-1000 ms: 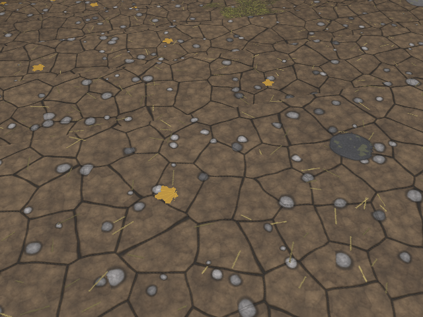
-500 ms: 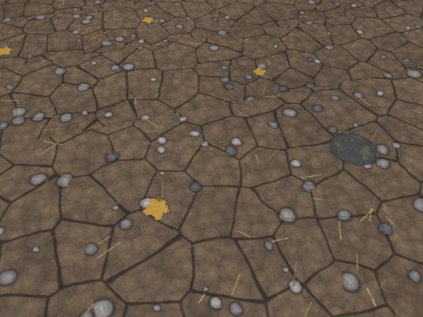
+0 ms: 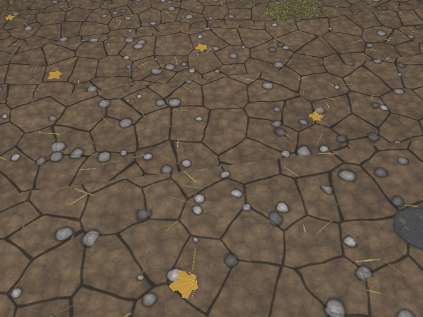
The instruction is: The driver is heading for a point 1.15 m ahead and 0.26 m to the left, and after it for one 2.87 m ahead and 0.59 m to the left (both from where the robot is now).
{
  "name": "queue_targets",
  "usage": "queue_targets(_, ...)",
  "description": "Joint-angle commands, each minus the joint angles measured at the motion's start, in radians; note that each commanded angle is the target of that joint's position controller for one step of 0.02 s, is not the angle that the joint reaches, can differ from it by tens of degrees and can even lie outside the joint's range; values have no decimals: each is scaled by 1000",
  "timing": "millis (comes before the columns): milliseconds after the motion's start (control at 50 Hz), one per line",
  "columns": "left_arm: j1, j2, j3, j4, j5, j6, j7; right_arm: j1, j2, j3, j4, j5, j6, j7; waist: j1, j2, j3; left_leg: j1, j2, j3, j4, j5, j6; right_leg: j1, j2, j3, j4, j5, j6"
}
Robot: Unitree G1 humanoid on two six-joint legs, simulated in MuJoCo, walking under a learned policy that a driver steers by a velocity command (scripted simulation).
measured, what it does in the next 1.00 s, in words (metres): walks ahead, turning left: left foot, then right foot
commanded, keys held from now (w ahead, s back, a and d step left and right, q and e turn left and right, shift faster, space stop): w+q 0.62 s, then w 0.38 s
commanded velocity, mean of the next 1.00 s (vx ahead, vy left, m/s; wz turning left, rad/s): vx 0.50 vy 0.00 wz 0.42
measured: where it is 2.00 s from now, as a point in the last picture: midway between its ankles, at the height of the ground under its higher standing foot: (145, 182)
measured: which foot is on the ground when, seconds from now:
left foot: up 0.00-0.14, down 0.16-0.72, up 0.74-1.00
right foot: down 0.00-0.18, up 0.20-0.68, down 0.70-1.00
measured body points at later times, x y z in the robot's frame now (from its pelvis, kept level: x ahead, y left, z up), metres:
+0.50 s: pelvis +0.28 +0.05 +0.00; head +0.31 +0.08 +0.45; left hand +0.40 +0.33 -0.11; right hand +0.33 -0.22 -0.13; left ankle +0.22 +0.08 -0.74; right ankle +0.47 -0.09 -0.67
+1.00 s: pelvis +0.56 +0.09 +0.00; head +0.58 +0.08 +0.45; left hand +0.45 +0.33 -0.12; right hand +0.79 -0.08 -0.12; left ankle +0.56 +0.25 -0.68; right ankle +0.58 +0.00 -0.74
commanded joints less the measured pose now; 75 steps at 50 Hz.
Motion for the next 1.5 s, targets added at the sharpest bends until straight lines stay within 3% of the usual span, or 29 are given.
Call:
queue_targets(20,68,109,13,-21,2,-11,13,-125,-23,6,-84,2,-12,4,19,-82,70,32,-43,72,-107,48,19,-42,-284,49,-57,527,-39)
queue_targets(100,61,144,18,-19,9,-2,34,-89,-49,-7,-91,-7,-19,-2,-21,-110,22,128,-122,133,-174,-104,82,101,-325,-11,127,962,-22)
queue_targets(160,15,185,31,-44,9,18,35,220,-117,-47,-1,-20,-30,-13,-160,-123,-139,487,-180,113,-289,-154,166,14,-325,-52,594,977,-8)
queue_targets(180,-7,166,26,-86,4,14,28,356,-204,-78,20,-35,-29,-24,-216,-36,-233,723,11,-136,-305,-221,235,-211,-288,-68,912,618,13)
queue_targets(200,22,98,23,-142,-20,4,5,319,-272,-100,-1,-17,-10,-26,-139,229,-311,981,271,-719,-434,-179,412,-646,-29,-2,1293,-262,69)
queue_targets(220,-81,164,33,-169,0,-7,0,285,-253,-96,0,8,-1,-21,-139,23,-251,944,239,-683,-477,-174,392,-775,-95,180,1311,-200,47)
queue_targets(260,-146,147,31,-197,-9,-25,-4,186,-157,-73,-8,7,-6,-26,-68,-91,-52,684,181,-467,-529,-11,309,-748,-176,180,1148,-68,51)
queue_targets(280,-158,139,33,-207,7,-10,-2,166,-132,-64,-10,10,-13,-32,-35,-99,-25,596,130,-396,-537,68,276,-694,-198,186,1077,-65,67)
queue_targets(320,-131,114,29,-213,33,31,-8,167,-126,-57,-11,18,-31,-37,-1,-63,-34,516,71,-317,-547,160,252,-616,-205,176,995,-67,99)
queue_targets(380,-207,110,28,-259,36,61,-16,218,-178,-67,-8,22,-44,-37,-7,-25,-19,477,26,-275,-567,199,238,-649,-205,141,875,2,137)
queue_targets(580,-556,128,9,-421,15,57,-29,406,-187,-67,-24,6,-18,-48,-137,44,-1,692,15,-351,-473,307,173,-757,-133,134,503,200,133)
queue_targets(640,-502,154,11,-428,11,42,-27,360,-212,-72,-53,-1,-20,-60,-87,61,-13,682,31,-371,-406,382,137,-601,-105,143,386,151,95)
queue_targets(680,-289,194,31,-364,12,28,-12,313,-228,-74,-68,2,-32,-55,10,35,-108,629,-10,-332,-215,547,93,-293,-59,115,306,144,50)
queue_targets(700,-145,228,44,-334,23,15,0,312,-209,-68,-74,11,-42,-46,77,-5,-197,530,-62,-291,-15,425,74,-73,-139,181,282,143,15)
queue_targets(720,-16,310,60,-334,42,14,14,372,-121,-47,-107,28,-50,-41,83,-154,-352,353,-147,-202,281,-7,45,162,-404,504,273,38,-48)
queue_targets(740,-30,347,76,-310,28,35,6,488,-128,-51,-103,37,-45,-40,10,-362,-415,160,-255,-145,487,-520,25,228,-537,922,129,50,-167)
queue_targets(780,-194,173,43,-347,9,44,-8,360,-158,-49,-86,-10,-28,-40,-12,-56,-117,64,-145,-155,537,-378,23,-48,-450,698,93,-101,-145)
queue_targets(820,-199,143,31,-320,17,32,-6,276,-136,-46,-124,-18,-20,-25,-36,-81,-36,83,-95,-144,429,-330,17,-176,-358,501,55,57,-100)
queue_targets(920,-104,167,37,-262,0,-1,-13,220,-114,-34,-151,-23,6,-8,-56,-116,-37,49,-75,-105,319,-266,-10,-192,-321,354,-3,245,-115)
queue_targets(1040,-20,179,39,-227,-10,10,-20,-32,-69,5,-236,-14,0,8,-4,-114,6,79,-30,11,-34,-61,-38,-205,-270,221,-33,329,-95)
queue_targets(1120,37,206,44,-208,-4,23,-19,-103,-93,5,-263,-4,-5,2,21,-120,13,145,-56,43,-153,-80,-11,-134,-313,226,9,392,-87)
queue_targets(1160,40,223,48,-200,-3,30,-12,-89,-105,0,-266,-8,-9,-6,6,-118,13,188,-74,46,-201,-142,16,-83,-335,232,61,464,-78)
queue_targets(1200,29,230,49,-194,-11,39,-5,85,-123,-16,-209,-21,-22,-19,-76,-85,-60,411,-126,61,-313,-165,49,-79,-299,183,277,656,-49)
queue_targets(1220,38,201,40,-201,-19,39,-4,250,-174,-36,-162,-39,-34,-32,-135,-33,-160,656,-54,-28,-331,-179,85,-203,-248,149,497,558,-25)
queue_targets(1240,56,106,13,-253,-32,35,-8,395,-272,-59,-154,-58,-40,-46,-168,134,-312,928,251,-399,-380,-317,158,-471,-148,88,849,108,14)
queue_targets(1260,87,141,28,-251,-25,40,-3,378,-292,-69,-143,-16,-22,-46,-142,216,-324,927,358,-673,-513,-380,222,-671,-44,136,1025,-288,18)
queue_targets(1280,16,197,45,-251,-7,48,1,294,-224,-53,-155,-2,-16,-44,-119,86,-159,802,308,-537,-518,-412,200,-735,-107,203,1080,-229,10)
queue_targets(1340,-16,154,46,-244,-1,70,-18,175,-105,-21,-153,3,-42,-39,-35,59,0,529,180,-226,-607,-180,106,-624,-182,209,951,-74,29)
queue_targets(1500,-201,91,31,-319,21,111,-50,212,-151,-38,-102,10,-76,-50,-19,67,5,460,90,105,-599,298,73,-545,-149,110,685,237,50)
Keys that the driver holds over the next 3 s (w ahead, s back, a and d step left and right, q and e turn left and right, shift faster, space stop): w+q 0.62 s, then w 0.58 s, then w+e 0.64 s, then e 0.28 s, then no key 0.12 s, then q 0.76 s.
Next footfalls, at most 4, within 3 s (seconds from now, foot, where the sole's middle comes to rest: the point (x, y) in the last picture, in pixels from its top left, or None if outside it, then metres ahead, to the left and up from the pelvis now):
0.16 left None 0.26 0.09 -0.78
0.70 right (224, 276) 0.61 0.02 -0.78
1.22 left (142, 239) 0.74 0.31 -0.78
1.74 right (175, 192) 0.94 0.21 -0.78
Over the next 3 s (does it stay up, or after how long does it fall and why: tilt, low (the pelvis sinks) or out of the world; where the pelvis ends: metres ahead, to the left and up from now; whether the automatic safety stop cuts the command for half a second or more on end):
stays up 1.16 0.35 -0.17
